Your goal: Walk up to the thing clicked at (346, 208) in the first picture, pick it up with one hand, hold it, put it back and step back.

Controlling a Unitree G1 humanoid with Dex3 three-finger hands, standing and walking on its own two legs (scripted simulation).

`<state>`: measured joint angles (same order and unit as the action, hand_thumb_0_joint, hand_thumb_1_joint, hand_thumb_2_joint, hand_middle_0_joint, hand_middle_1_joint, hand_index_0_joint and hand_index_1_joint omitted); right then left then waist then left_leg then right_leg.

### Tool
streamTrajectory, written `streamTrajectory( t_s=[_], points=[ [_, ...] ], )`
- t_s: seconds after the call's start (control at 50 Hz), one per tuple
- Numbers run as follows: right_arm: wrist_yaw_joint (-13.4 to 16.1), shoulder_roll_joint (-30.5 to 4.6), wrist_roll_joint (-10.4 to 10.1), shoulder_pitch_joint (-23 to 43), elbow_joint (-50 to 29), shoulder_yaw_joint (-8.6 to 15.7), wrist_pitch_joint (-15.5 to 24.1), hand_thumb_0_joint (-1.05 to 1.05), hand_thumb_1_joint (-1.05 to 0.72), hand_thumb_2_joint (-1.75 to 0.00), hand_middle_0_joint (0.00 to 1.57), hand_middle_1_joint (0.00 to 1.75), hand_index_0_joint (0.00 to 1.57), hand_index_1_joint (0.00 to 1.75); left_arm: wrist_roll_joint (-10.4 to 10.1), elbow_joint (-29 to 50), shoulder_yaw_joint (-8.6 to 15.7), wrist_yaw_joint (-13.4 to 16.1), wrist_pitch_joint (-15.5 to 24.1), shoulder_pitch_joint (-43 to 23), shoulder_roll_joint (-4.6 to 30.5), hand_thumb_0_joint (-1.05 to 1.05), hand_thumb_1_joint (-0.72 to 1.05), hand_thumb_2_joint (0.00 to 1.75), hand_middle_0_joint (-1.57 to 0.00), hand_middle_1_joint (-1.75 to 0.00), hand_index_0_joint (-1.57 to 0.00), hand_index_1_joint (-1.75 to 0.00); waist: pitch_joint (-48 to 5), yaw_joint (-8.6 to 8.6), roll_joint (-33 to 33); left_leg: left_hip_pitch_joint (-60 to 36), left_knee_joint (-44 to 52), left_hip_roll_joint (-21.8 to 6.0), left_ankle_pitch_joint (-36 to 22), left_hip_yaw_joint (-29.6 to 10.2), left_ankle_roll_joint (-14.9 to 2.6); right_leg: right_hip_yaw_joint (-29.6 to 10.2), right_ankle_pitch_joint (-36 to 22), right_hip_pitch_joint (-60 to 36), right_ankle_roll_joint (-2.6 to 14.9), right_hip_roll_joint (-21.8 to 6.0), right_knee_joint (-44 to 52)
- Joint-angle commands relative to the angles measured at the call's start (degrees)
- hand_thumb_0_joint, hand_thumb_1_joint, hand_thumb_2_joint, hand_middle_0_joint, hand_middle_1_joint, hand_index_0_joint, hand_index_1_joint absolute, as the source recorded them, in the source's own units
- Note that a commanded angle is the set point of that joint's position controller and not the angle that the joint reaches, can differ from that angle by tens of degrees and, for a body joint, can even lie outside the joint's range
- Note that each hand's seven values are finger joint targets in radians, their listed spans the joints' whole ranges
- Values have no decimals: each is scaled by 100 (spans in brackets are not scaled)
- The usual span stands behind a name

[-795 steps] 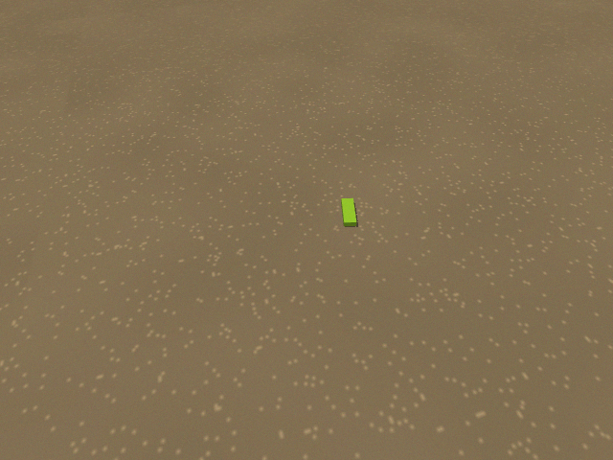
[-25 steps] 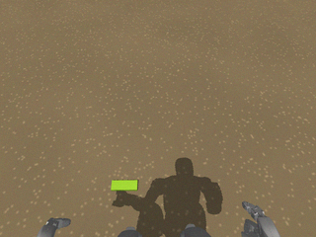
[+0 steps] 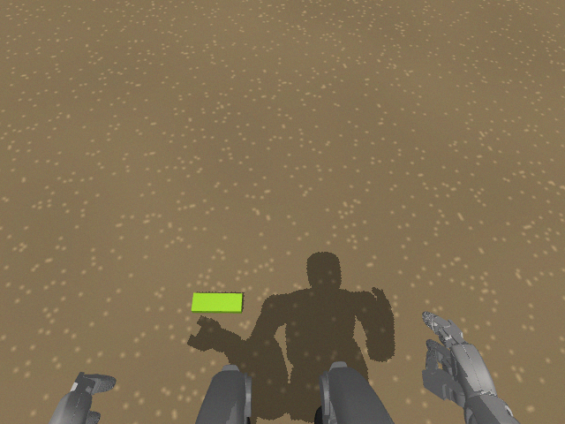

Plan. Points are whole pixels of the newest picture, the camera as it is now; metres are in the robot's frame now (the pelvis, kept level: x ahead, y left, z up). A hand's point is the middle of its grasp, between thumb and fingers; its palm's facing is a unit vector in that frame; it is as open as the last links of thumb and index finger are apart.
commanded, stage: rise first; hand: left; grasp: from above
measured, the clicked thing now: (217, 303) +0.44 +0.19 -0.64
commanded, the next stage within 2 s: none
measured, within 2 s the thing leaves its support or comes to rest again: neither
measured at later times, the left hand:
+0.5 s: hand (148, 355) +0.26 +0.28 -0.33, palm faces -0.49 -0.37 -0.79, open 14.0 cm
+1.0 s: hand (167, 327) +0.34 +0.28 -0.45, palm faces -0.48 -0.06 -0.87, open 14.2 cm
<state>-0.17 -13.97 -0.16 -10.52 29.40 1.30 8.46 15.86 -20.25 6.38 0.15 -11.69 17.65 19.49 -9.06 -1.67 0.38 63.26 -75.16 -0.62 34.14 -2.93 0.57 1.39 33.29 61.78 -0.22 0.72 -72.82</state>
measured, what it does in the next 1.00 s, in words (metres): lowers itself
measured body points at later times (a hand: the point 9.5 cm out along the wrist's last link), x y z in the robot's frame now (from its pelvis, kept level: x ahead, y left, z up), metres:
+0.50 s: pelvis -0.07 -0.01 -0.19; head +0.13 +0.00 +0.21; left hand +0.28 +0.30 -0.28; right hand +0.09 -0.28 -0.32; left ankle +0.01 +0.12 -0.62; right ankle +0.01 -0.13 -0.62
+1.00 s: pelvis -0.08 +0.01 -0.29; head +0.14 +0.05 +0.10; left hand +0.36 +0.28 -0.40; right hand -0.02 -0.28 -0.40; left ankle +0.01 +0.12 -0.62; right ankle +0.01 -0.13 -0.62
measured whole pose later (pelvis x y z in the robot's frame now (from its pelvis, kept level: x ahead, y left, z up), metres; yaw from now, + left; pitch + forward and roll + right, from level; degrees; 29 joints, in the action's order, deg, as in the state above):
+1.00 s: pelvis -0.08 +0.01 -0.29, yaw -5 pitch +34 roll -6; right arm -6.6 -15.5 6.0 -8.0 43.4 0.8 2.2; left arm 69.6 -72.2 6.0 18.6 18.7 -42.9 39.1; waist -5.9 -8.3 -0.6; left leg 126.9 -131.5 0.9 38.6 -6.0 0.5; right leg 3.6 37.6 123.9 -1.3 0.9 -127.4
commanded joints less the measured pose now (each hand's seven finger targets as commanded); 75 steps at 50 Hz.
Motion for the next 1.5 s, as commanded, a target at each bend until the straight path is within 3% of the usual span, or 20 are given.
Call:
streamTrajectory(
  t_s=[0.0, 0.12, 0.14, 0.2, 0.26, 0.36, 0.4, 0.44, 0.5, 0.54, 0.58, 0.62, 0.72, 0.76, 0.8, 0.86, 0.92, 1.14, 1.28, 1.48],
  points=[
    [29, -910, -42, 41, -609, 412, 363, 0, -92, -91, 20, 30, 20, 30, 380, 387, 445, 107, 443, -507, 1115, 0, -61, 99, -9, -103, -8, -104, -1398, -138, 395, -634, 407, 66, -1748, 23, -118, 34, -1440, -100, 201, 58, 194],
    [-59, -1036, -23, 227, -393, 471, 533, 0, -90, -90, 20, 30, 20, 30, 1166, -302, 377, 199, 1236, -1660, 1406, 0, -57, 99, -10, -102, -8, -103, -1905, -60, 434, 448, -481, 134, -818, 75, -122, -68, -781, 952, 194, 52, -723],
    [-68, -1075, -26, 244, -345, 478, 554, 0, -90, -90, 20, 30, 20, 30, 1308, -357, 311, 224, 1371, -1868, 1415, 0, -58, 101, -10, -101, -9, -102, -2005, -107, 490, 564, -555, 134, -726, 38, -105, -61, -704, 1160, 204, 47, -886],
    [-81, -1144, -27, 221, -131, 496, 573, 0, -95, -91, 20, 30, 20, 30, 1685, -641, 570, 392, 1692, -2316, 1925, 0, -59, 99, -14, -101, -12, -102, -2529, 38, 609, 839, -1061, 148, -960, 118, -115, -78, -883, 1457, 202, 61, -1314],
    [-134, -1200, -7, 168, 98, 501, 521, 0, -93, -91, 20, 30, 20, 30, 2066, -1181, 528, 520, 1890, -2797, 2032, 0, -58, 99, -11, -104, -11, -104, -2798, 29, 525, 1306, -1617, 174, -1230, 151, -145, -41, -1064, 1850, 214, 77, -1773],
    [-213, -1250, 44, -31, 356, 588, 389, 0, -95, -92, 20, 30, 20, 30, 2644, -1732, 554, 656, 2167, -4006, 2417, 0, -55, 96, -17, -99, -16, -100, -3318, 7, 268, 2007, -2329, 193, -967, 217, -211, -2, -911, 2164, 183, 91, -2172],
    [-251, -1243, 75, -119, 497, 579, 344, 0, -96, -92, 20, 30, 20, 30, 2900, -2051, 443, 694, 2287, -4541, 2464, 0, -58, 99, -16, -99, -14, -100, -3345, -28, 297, 2321, -2576, 197, -827, 245, -215, 23, -800, 2366, 181, 83, -2386],
    [-285, -1277, 99, -194, 569, 607, 274, 0, -95, -92, 20, 30, 20, 30, 3162, -2433, 532, 761, 2400, -4776, 2682, 0, -56, 98, -16, -98, -15, -100, -3462, 32, 179, 2556, -2782, 191, -740, 257, -230, 65, -697, 2448, 171, 87, -2559],
    [-328, -1287, 142, -317, 668, 604, 166, 0, -90, -90, 20, 30, 20, 30, 3517, -2776, 516, 867, 2599, -5353, 2892, 0, -53, 101, -12, -99, -11, -100, -3577, -41, 124, 2970, -3104, 209, -542, 297, -263, 92, -510, 2576, 149, 96, -2746],
    [-346, -1296, 171, -322, 696, 594, 91, 0, -88, -90, 20, 30, 20, 30, 3708, -2848, 630, 977, 2724, -5798, 3233, 0, -51, 101, -11, -98, -10, -99, -3642, -56, 121, 3197, -3282, 221, -297, 305, -292, 90, -218, 2736, 140, 111, -2832],
    [-374, -1276, 221, -342, 747, 569, 17, 0, -87, -90, 20, 30, 20, 30, 3904, -3060, 489, 1072, 2821, -6018, 3119, 0, -51, 102, -11, -97, -9, -98, -3507, -121, 282, 3300, -3369, 227, -111, 301, -278, 153, -11, 3061, 160, 124, -2986],
    [-396, -1317, 258, -345, 810, 563, -53, 0, -87, -89, 20, 30, 20, 30, 4070, -3142, 501, 1199, 2929, -6334, 3238, 0, -52, 103, -8, -97, -7, -99, -3415, -156, 501, 3287, -3396, 217, 164, 214, -260, 269, 284, 3517, 189, 139, -3192],
    [-462, -1373, 378, -448, 929, 517, -288, 0, -87, -90, 20, 30, 20, 30, 4508, -3663, 400, 1549, 3044, -6743, 3265, 0, -55, 105, -6, -97, -5, -98, -3289, -321, 845, 3201, -3508, 203, 332, 27, -219, 485, 336, 4173, 227, 114, -3622],
    [-479, -1416, 424, -492, 970, 507, -378, 0, -88, -90, 20, 30, 20, 30, 4747, -3814, 398, 1712, 3044, -7061, 3456, 0, -56, 106, -6, -96, -4, -97, -3337, -429, 845, 3368, -3679, 231, 323, 63, -243, 496, 344, 4262, 227, 117, -3696],
    [-489, -1401, 461, -445, 995, 465, -440, 0, -89, -90, 20, 30, 20, 30, 4888, -4101, 392, 1838, 3034, -7046, 3501, 0, -56, 105, -6, -95, -5, -97, -3136, -391, 895, 3458, -3710, 246, 385, 43, -232, 530, 403, 4491, 244, 113, -3811],
    [-516, -1436, 530, -440, 1109, 433, -484, 0, -89, -90, 20, 30, 20, 30, 5117, -4194, 274, 1979, 3055, -7500, 3522, 0, -56, 105, -7, -93, -5, -95, -3091, -494, 1191, 3426, -3800, 229, 386, -25, -211, 579, 321, 4825, 251, 90, -4021],
    [-554, -1430, 595, -568, 1169, 392, -539, 0, -90, -90, 20, 30, 20, 30, 5348, -4497, 282, 2074, 3049, -7481, 3557, 0, -55, 104, -8, -92, -6, -94, -3331, -521, 1232, 3322, -4042, 255, -190, 34, -204, 587, -139, 4704, 247, 94, -4185],
    [-652, -1460, 781, -635, 1297, 344, -671, 0, -90, -90, 20, 30, 20, 30, 5825, -4946, 238, 2378, 3177, -7958, 3681, 0, -47, 96, -14, -87, -13, -88, -3263, -742, 1229, 3569, -4490, 242, -466, 36, -238, 664, -419, 4896, 229, 137, -4503],
    [-664, -1485, 888, -535, 1343, 271, -677, 0, -90, -90, 20, 30, 20, 30, 5977, -5257, 282, 2646, 3260, -8217, 3810, 0, -49, 98, -12, -89, -11, -90, -3175, -833, 1248, 3873, -4684, 245, -168, 61, -264, 696, -183, 5057, 212, 162, -4606],
    [-685, -1494, 1002, -644, 1439, 218, -644, 0, -90, -90, 20, 30, 20, 30, 5980, -5359, 307, 2835, 3035, -8292, 3839, 0, -51, 98, -10, -94, -10, -94, -3377, -899, 1411, 3822, -4926, 227, -657, 87, -276, 675, -737, 4868, 179, 166, -4808]
  ],
)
